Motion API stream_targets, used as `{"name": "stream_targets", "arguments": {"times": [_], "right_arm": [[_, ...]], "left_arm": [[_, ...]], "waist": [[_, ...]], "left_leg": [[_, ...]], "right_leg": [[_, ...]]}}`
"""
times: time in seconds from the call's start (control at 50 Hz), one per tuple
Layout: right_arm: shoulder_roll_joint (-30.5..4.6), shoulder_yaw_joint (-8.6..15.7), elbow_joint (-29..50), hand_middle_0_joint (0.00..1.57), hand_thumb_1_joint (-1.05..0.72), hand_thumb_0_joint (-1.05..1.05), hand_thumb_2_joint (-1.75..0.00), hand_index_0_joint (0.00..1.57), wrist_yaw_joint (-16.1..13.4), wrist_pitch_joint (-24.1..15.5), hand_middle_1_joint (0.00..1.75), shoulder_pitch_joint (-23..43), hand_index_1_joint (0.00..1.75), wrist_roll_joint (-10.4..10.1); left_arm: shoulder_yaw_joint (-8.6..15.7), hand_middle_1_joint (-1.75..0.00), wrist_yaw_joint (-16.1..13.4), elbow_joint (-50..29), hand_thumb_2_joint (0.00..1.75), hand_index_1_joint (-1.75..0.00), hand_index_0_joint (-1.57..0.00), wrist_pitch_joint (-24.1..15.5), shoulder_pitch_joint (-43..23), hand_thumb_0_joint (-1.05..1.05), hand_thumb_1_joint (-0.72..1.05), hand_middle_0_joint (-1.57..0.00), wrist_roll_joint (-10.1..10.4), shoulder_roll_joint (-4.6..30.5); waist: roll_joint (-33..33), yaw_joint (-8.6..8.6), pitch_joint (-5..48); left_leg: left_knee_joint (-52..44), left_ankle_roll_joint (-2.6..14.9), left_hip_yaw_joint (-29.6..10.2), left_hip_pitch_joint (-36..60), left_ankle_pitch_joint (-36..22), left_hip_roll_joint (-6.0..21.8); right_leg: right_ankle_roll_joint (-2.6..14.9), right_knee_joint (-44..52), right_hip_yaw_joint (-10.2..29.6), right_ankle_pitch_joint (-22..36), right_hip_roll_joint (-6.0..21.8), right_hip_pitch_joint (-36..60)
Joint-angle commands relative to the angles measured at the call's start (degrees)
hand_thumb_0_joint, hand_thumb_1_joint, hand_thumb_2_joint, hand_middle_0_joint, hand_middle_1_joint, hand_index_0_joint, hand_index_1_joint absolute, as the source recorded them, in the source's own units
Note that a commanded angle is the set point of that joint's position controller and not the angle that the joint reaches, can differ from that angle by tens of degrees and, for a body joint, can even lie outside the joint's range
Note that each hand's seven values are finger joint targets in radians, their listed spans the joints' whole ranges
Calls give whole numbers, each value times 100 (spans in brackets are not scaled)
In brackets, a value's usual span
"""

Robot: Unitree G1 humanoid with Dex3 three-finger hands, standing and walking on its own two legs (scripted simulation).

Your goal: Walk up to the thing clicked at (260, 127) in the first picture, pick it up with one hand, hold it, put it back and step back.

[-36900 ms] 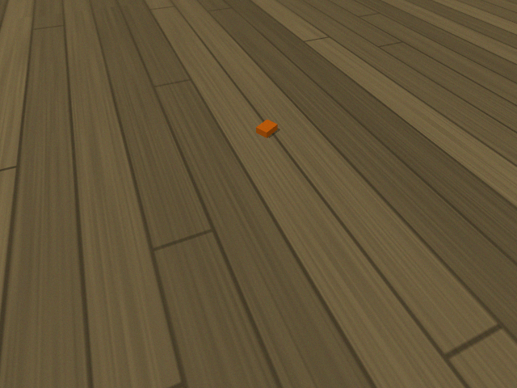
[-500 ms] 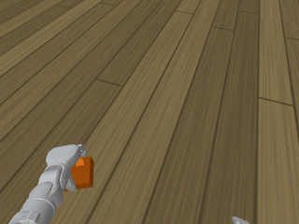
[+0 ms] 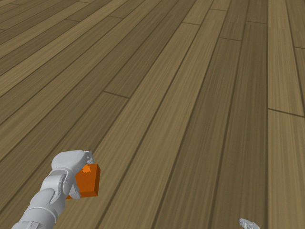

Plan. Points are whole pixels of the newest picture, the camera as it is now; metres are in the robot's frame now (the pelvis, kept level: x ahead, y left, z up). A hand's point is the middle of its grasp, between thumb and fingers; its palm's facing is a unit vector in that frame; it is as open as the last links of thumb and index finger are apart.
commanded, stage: hold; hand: left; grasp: from above
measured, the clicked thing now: (79, 181) +0.31 +0.24 -0.10
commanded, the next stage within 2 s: crouch in 1.34 s
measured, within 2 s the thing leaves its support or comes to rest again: neither
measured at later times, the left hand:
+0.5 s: hand (76, 182) +0.27 +0.21 -0.03, palm faces -0.44 -0.06 -0.90, open 11.0 cm
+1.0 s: hand (72, 181) +0.27 +0.22 -0.02, palm faces -0.45 -0.06 -0.89, open 10.9 cm
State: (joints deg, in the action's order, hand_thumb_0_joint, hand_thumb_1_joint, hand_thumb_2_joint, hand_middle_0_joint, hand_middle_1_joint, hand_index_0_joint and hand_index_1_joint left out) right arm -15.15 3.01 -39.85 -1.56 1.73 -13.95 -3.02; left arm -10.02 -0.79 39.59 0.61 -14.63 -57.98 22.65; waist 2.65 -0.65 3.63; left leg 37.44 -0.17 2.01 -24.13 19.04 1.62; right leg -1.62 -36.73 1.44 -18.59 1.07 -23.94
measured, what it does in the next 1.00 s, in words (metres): stands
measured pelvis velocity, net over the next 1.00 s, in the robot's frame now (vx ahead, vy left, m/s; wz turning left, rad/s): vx -0.02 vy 0.00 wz -0.01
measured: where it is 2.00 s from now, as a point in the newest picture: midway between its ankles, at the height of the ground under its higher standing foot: outside the picture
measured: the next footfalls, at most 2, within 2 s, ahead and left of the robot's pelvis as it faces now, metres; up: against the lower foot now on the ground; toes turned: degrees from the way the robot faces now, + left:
none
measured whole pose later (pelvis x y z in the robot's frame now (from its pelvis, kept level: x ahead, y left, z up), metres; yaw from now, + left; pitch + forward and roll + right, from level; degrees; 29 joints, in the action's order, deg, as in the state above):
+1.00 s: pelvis -0.02 +0.00 +0.01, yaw +0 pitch +0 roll +0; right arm -14.6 1.2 -38.8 -3.2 3.7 -10.5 -4.1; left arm -11.4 3.5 33.7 1.0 -12.7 -56.7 22.9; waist 3.0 1.0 0.1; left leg 27.4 -0.2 2.7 -14.5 13.3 1.2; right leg -1.5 -28.4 2.0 -13.6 1.3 -15.3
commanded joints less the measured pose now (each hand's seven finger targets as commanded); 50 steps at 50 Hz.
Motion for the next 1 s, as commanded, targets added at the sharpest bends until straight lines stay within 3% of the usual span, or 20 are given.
{"name": "stream_targets", "arguments": {"times": [0.0, 0.04, 0.14, 0.18, 0.36, 0.46, 0.62, 0.66, 0.78, 0.92, 0.98], "right_arm": [[-798, 269, 747, 20, -88, 0, -89, 20, -79, -157, 30, 243, 30, 12], [-769, 239, 774, 20, -89, 0, -89, 20, -84, -146, 30, 284, 30, 3], [-758, 221, 832, 20, -89, 0, -89, 20, -105, -116, 30, 412, 30, -9], [-752, 220, 831, 20, -89, 0, -89, 20, -127, -103, 30, 443, 30, -16], [-726, 183, 789, 20, -89, 0, -89, 20, -158, -76, 30, 589, 30, -26], [-692, 144, 854, 20, -89, 0, -89, 20, -157, -60, 30, 702, 30, -43], [-669, 83, 947, 20, -89, 0, -89, 20, -202, -64, 30, 845, 30, -74], [-668, 85, 970, 20, -90, 0, -89, 20, -200, -69, 30, 862, 30, -87], [-671, 73, 969, 20, -90, 0, -90, 20, -217, -72, 30, 880, 30, -81], [-654, 72, 916, 20, -90, 0, -90, 20, -230, -63, 30, 854, 30, -76], [-633, 64, 950, 20, -90, 0, -90, 20, -229, -48, 30, 871, 30, -88]], "left_arm": [[610, -75, -155, -1267, 72, -70, -99, -1, -1853, 0, 68, -94, 56, 1360], [487, -75, -115, -1222, 72, -70, -98, 13, -1738, 0, 67, -94, 60, 1217], [568, -74, -96, -1343, 70, -69, -99, -7, -1695, 0, 67, -94, 118, 1279], [553, -75, -85, -1325, 71, -70, -100, 1, -1668, 0, 68, -96, 90, 1258], [548, -77, -119, -1484, 68, -70, -101, 15, -1869, 0, 71, -95, 51, 1318], [415, -78, -69, -1527, 69, -72, -102, 76, -1861, 0, 72, -96, 97, 1173], [484, -76, 135, -1574, 63, -69, -103, 95, -1717, 0, 74, -96, 148, 1290], [381, -74, 173, -1759, 65, -68, -103, 86, -1787, 0, 73, -97, 185, 1178], [536, -74, 186, -1680, 70, -69, -104, 25, -1767, 0, 73, -99, 145, 1329], [553, -74, 201, -1819, 70, -69, -106, 1, -1817, 0, 76, -101, 124, 1342], [427, -72, 212, -1731, 72, -68, -106, 20, -1700, 0, 74, -102, 106, 1205]], "waist": [[-8, 1, 1512], [-147, -15, 1331], [-183, 60, 1323], [-368, 29, 1381], [-156, 51, 1311], [-162, 77, 1141], [-196, 148, 973], [-206, 126, 1036], [-207, 156, 1020], [-115, 154, 1141], [-226, 107, 967]], "left_leg": [[-493, 60, -19, 991, -1911, -220], [-575, 78, -31, 954, -1714, -237], [-684, 102, 11, 1044, -1564, -261], [-660, 142, 36, 1117, -1664, -280], [-853, 122, 59, 1277, -1481, -282], [-1011, 112, 38, 1286, -1371, -251], [-1204, 124, 62, 1330, -1158, -248], [-1238, 123, 55, 1428, -1207, -233], [-1298, 121, 52, 1496, -1240, -244], [-1293, 118, 79, 1616, -1504, -260], [-1337, 112, 51, 1580, -1478, -241]], "right_leg": [[187, 483, -110, 1677, -319, 573], [183, 567, -109, 1528, -304, 559], [155, 721, -74, 1410, -273, 697], [100, 747, -53, 1618, -246, 736], [124, 921, -34, 1356, -226, 769], [153, 1007, -58, 1189, -242, 809], [157, 1197, -57, 937, -240, 914], [167, 1201, -61, 979, -248, 946], [177, 1253, -69, 990, -246, 996], [169, 1269, -72, 1263, -240, 1116], [190, 1293, -101, 1231, -256, 1040]]}}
